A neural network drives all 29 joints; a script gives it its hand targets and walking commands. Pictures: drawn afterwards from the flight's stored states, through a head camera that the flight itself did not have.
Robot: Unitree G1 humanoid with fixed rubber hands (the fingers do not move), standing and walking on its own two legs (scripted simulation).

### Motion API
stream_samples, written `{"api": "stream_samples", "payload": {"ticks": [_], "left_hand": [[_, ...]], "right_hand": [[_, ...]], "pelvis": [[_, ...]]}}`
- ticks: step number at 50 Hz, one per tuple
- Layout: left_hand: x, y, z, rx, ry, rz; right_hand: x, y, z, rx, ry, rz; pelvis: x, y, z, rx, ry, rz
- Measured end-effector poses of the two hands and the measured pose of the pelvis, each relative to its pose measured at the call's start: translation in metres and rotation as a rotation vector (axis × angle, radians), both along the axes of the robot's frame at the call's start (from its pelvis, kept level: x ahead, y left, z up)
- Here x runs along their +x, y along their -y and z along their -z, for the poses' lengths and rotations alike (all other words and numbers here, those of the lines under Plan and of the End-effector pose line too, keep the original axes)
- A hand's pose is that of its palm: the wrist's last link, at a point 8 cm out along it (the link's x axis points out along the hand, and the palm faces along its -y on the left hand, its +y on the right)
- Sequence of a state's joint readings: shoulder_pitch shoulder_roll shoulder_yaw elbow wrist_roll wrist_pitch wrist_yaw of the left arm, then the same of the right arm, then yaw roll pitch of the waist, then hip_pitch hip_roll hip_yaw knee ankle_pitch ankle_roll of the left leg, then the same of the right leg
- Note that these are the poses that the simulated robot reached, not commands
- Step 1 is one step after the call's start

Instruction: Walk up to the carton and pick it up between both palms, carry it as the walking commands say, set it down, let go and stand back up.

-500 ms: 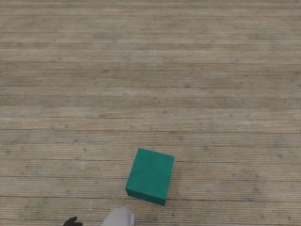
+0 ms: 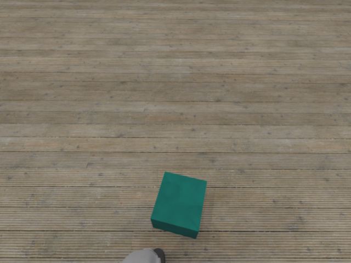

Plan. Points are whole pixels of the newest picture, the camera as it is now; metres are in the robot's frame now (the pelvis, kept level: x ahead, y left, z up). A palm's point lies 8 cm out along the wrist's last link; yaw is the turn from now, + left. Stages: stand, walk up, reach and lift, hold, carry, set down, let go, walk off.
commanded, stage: walk up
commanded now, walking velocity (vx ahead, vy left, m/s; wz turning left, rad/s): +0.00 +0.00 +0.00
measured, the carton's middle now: (180, 204) +0.46 -0.01 -0.68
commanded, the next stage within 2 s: none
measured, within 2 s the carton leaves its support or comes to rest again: neither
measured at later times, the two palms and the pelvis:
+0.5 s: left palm out of the picture +0.06 +0.23 -0.13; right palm out of the picture +0.07 -0.24 -0.12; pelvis +0.00 +0.00 +0.00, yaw +0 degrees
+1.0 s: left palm out of the picture +0.06 +0.23 -0.12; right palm out of the picture +0.07 -0.24 -0.13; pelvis +0.01 -0.01 +0.01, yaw -1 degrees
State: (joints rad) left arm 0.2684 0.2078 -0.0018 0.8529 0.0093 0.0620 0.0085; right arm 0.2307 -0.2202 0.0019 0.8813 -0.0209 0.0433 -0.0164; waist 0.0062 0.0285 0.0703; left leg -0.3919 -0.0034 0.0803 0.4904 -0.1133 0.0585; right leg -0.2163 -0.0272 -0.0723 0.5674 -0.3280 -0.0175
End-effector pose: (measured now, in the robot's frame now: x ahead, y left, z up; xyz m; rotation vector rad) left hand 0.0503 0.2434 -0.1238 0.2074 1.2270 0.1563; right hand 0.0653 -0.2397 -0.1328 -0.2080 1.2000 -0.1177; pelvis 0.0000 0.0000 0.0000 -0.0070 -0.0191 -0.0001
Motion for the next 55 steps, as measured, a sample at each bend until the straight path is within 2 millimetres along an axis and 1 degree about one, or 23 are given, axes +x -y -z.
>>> {"api": "stream_samples", "payload": {"ticks": [3,6,10,13,18,23,35,46,48,51,55], "left_hand": [[-0.004,0.002,-0.003,0.005,0.004,0.001],[0.000,0.006,-0.001,-0.005,0.019,0.011],[0.007,0.007,0.004,-0.036,0.022,0.023],[0.011,0.008,0.008,-0.055,0.029,0.028],[0.015,0.011,0.010,-0.071,0.047,0.026],[0.012,0.012,0.007,-0.061,0.045,0.020],[0.014,0.020,-0.007,-0.018,0.064,0.023],[0.015,0.023,-0.010,-0.013,0.066,0.021],[0.013,0.020,-0.009,-0.011,0.063,0.012],[0.010,0.010,-0.007,-0.006,0.049,-0.003],[0.011,-0.010,-0.003,-0.004,0.026,-0.007]], "right_hand": [[-0.004,0.001,0.000,0.017,0.001,-0.001],[-0.006,0.001,0.000,0.021,-0.004,0.006],[-0.007,-0.004,-0.004,0.011,-0.011,0.017],[-0.003,-0.005,-0.011,-0.006,0.003,0.020],[0.004,0.001,-0.019,-0.035,0.039,0.018],[0.005,0.002,-0.018,-0.025,0.038,0.012],[0.003,0.008,-0.008,0.025,0.038,0.015],[0.002,0.006,-0.004,0.038,0.030,0.017],[0.003,0.005,-0.004,0.032,0.012,0.008],[0.006,-0.001,-0.005,0.019,-0.005,-0.005],[0.011,-0.016,-0.006,0.006,-0.022,-0.011]], "pelvis": [[-0.004,0.003,-0.001,0.004,0.006,0.000],[-0.003,0.002,-0.001,0.001,0.005,0.001],[0.000,-0.005,-0.001,-0.007,-0.005,0.001],[0.003,-0.007,-0.002,-0.010,-0.007,0.000],[0.005,-0.006,-0.003,-0.007,0.005,0.000],[0.004,-0.002,-0.004,-0.002,0.004,0.000],[0.003,0.011,-0.006,0.015,0.008,0.000],[0.003,0.012,-0.007,0.017,0.007,0.001],[0.004,0.010,-0.007,0.016,0.005,0.007],[0.006,0.003,-0.007,0.017,-0.004,0.031],[0.011,-0.014,-0.005,0.003,-0.024,0.040]]}}
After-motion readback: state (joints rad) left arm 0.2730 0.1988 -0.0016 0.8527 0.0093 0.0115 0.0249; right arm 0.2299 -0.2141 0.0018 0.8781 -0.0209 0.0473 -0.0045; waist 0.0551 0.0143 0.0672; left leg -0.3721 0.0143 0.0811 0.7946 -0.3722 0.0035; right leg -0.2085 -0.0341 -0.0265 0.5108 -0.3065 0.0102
